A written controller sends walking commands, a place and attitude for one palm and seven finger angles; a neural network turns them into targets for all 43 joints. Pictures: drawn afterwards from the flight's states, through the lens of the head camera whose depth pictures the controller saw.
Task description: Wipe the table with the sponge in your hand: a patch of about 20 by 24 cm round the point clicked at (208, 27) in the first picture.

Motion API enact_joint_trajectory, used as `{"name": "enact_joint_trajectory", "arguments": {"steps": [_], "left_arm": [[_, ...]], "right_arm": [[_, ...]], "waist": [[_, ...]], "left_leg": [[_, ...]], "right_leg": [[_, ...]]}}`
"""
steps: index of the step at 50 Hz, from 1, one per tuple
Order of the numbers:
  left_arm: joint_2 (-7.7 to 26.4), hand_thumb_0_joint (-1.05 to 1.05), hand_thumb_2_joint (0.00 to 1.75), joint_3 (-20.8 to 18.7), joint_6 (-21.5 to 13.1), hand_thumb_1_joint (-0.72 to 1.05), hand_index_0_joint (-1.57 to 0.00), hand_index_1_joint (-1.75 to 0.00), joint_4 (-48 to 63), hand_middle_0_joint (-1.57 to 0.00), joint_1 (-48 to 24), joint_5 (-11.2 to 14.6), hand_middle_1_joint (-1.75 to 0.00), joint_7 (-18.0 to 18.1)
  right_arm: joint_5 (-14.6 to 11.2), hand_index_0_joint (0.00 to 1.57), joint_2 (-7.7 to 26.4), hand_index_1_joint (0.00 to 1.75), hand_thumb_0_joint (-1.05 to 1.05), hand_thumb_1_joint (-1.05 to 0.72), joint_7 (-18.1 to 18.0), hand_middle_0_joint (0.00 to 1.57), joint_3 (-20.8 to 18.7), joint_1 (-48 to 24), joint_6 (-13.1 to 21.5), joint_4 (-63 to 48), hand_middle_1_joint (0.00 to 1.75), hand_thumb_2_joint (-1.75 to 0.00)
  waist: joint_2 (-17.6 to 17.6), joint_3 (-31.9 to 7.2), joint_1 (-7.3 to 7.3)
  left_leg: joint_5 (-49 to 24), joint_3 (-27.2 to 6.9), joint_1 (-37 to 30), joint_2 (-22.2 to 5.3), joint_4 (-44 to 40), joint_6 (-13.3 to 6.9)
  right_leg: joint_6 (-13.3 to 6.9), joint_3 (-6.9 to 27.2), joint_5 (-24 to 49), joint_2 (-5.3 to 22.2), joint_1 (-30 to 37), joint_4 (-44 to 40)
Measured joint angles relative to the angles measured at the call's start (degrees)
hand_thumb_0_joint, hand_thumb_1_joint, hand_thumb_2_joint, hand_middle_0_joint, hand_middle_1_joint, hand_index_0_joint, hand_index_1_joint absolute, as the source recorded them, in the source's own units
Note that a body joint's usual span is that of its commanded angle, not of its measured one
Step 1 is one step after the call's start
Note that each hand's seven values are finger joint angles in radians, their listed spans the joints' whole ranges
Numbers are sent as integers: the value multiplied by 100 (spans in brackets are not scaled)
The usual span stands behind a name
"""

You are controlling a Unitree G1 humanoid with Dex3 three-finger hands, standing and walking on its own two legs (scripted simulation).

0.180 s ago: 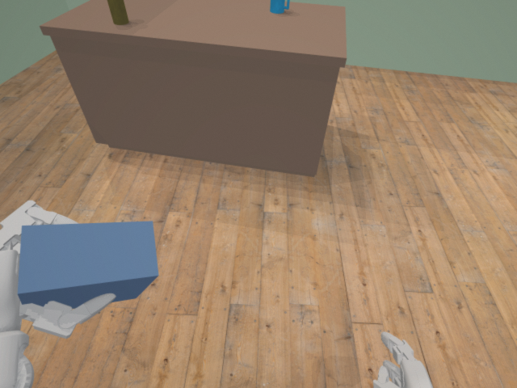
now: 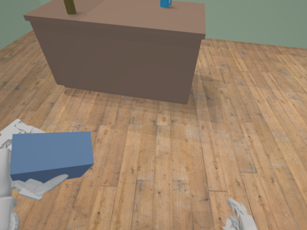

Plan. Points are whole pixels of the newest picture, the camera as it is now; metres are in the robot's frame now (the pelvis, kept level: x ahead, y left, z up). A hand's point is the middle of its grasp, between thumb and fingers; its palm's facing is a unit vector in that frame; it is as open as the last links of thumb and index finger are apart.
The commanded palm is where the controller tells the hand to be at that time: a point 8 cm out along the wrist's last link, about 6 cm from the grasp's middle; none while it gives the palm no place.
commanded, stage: stand and wait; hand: left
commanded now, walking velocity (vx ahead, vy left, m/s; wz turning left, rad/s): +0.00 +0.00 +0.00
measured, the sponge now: (64, 158) +0.22 +0.20 +0.14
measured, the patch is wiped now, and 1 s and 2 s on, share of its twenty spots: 0.00 0.00 0.00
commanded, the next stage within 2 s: look at it before walking up in 0.08 s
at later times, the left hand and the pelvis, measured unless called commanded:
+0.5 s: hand (34, 160) +0.21 +0.25 +0.16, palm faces +0.43 -0.82 -0.37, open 10.4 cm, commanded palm +0.15 +0.29 +0.18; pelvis +0.00 +0.00 -0.01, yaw +3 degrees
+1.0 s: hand (27, 159) +0.21 +0.26 +0.16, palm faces +0.61 -0.65 -0.45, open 10.4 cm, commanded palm +0.14 +0.29 +0.18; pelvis +0.08 -0.03 -0.01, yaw +19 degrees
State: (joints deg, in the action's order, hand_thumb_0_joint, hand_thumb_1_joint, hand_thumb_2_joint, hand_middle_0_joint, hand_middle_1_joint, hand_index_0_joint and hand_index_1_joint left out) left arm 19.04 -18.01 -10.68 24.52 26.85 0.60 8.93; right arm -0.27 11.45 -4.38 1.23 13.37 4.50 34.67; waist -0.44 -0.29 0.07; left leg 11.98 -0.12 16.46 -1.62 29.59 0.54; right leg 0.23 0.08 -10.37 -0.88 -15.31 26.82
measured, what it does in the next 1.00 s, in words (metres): steps on the spot, turning left: right foot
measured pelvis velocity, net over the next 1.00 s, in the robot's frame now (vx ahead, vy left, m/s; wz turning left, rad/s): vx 0.08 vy -0.03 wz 0.34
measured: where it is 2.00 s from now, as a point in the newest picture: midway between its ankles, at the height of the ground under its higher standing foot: outside the picture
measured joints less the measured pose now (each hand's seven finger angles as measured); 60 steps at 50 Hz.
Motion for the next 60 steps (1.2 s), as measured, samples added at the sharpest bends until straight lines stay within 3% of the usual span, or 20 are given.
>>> {"name": "enact_joint_trajectory", "arguments": {"steps": [21,26,30,33,36,42,44,45,46,48,50,52,56,60], "left_arm": [[33,-1,97,6,5,-52,-72,-132,23,-71,-2,2,-132,11],[88,-1,97,-1,92,-52,-72,-132,211,-71,29,-6,-132,53],[166,-1,97,-144,60,-52,-72,-132,416,-71,56,4,-132,80],[174,-1,97,-305,-15,-52,-72,-132,368,-71,43,-51,-132,82],[188,-1,97,-352,-20,-52,-72,-133,345,-71,18,-65,-132,32],[171,-1,97,-270,-28,-52,-72,-133,577,-71,313,31,-132,-124],[245,-1,97,-279,-22,-52,-72,-133,593,-71,343,42,-132,-170],[292,-1,97,-284,-25,-52,-72,-133,585,-71,308,24,-132,-186],[297,-1,97,-250,-22,-52,-72,-133,532,-71,204,15,-132,-202],[214,-1,97,-130,13,-52,-72,-133,369,-71,-23,5,-132,-197],[110,-1,97,-108,-16,-52,-72,-133,248,-71,-11,-6,-132,-179],[64,-1,97,-132,-40,-52,-72,-133,203,-71,108,-26,-132,-163],[94,-1,97,-177,-30,-52,-73,-133,349,-71,212,-34,-132,-68],[85,-1,97,-199,10,-52,-73,-133,719,-71,211,10,-133,103]], "right_arm": [[8,20,-11,30,1,-90,23,20,-8,51,2,1,30,-90],[45,20,44,30,1,-90,-4,20,-65,147,-97,17,30,-90],[44,20,79,30,1,-90,-32,20,-102,254,-95,66,30,-90],[61,20,-33,30,1,-90,-45,20,-148,282,-11,162,30,-90],[78,20,-219,30,1,-90,40,20,-123,304,83,280,30,-90],[76,20,-369,30,1,-90,168,20,-7,278,165,279,30,-90],[73,20,-359,30,1,-90,156,20,5,244,142,223,30,-90],[62,20,-335,30,1,-90,145,20,-3,216,123,194,30,-90],[50,20,-288,30,1,-90,125,20,-29,148,86,219,30,-90],[63,20,-146,30,1,-90,106,20,-97,17,-9,353,30,-90],[79,20,1,30,1,-90,88,20,-149,-56,-108,408,30,-90],[78,20,115,30,1,-90,44,20,-214,-85,-178,367,30,-90],[85,20,270,30,1,-90,-22,20,-341,-71,-196,119,30,-90],[66,19,353,30,1,-90,-28,19,-421,-82,-149,-164,30,-90]], "waist": [[-17,-14,-62],[67,-89,-180],[230,-42,-211],[147,-48,-231],[58,-7,-257],[-153,53,-178],[-182,50,-120],[-183,42,-85],[-200,81,-64],[-180,157,-43],[-117,157,-32],[-33,161,-39],[221,263,45],[436,368,183]], "left_leg": [[58,-55,115,40,137,-35],[657,-70,387,108,662,-162],[384,32,415,197,842,-169],[586,-115,466,200,982,-184],[492,-377,365,169,740,-145],[397,-779,185,77,395,18],[504,-889,237,116,541,95],[694,-873,356,126,779,37],[1029,-757,556,113,1308,0],[1324,-421,1014,119,2673,15],[1198,-71,1372,30,3644,94],[1055,191,1568,-102,3923,159],[886,658,1444,-314,2692,126],[765,1066,930,-234,1132,31]], "right_leg": [[9,-63,-76,42,-83,136],[-12,-287,-459,237,-242,591],[61,-393,-970,485,-351,1212],[121,-200,-1905,272,-677,2332],[206,-166,-2015,112,-888,2886],[310,-423,-1773,62,-617,1758],[252,-506,-1553,61,-253,878],[136,-536,-1188,87,-139,533],[0,-616,-717,124,-158,575],[-157,-803,-719,284,-85,790],[-176,-929,-873,431,114,703],[-140,-1056,-894,557,339,484],[-85,-1296,-917,813,654,205],[24,-1452,-1205,1045,744,428]]}}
